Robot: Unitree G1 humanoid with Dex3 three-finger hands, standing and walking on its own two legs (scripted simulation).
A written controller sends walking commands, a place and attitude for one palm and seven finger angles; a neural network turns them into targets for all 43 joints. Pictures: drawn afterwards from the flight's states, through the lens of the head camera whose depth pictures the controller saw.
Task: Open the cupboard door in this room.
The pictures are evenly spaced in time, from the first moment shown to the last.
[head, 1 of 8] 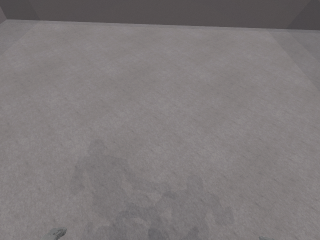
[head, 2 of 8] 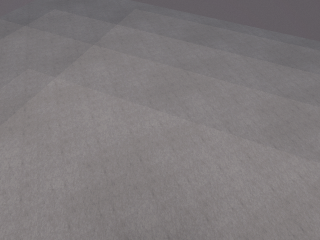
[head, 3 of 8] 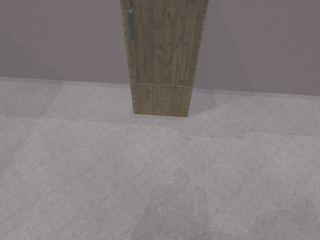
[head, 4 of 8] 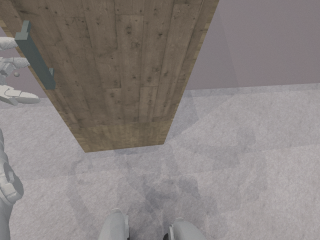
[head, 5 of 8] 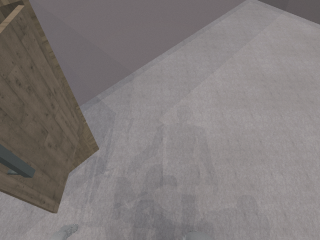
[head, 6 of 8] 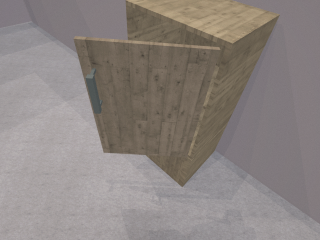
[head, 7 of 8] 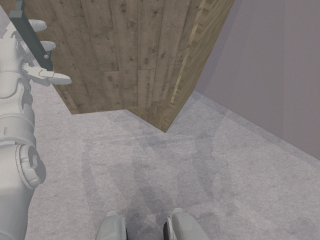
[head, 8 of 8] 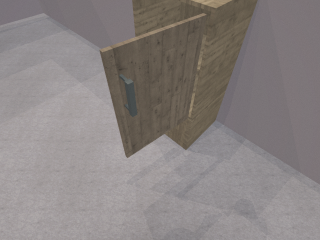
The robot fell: no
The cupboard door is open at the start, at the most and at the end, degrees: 0 83 82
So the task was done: yes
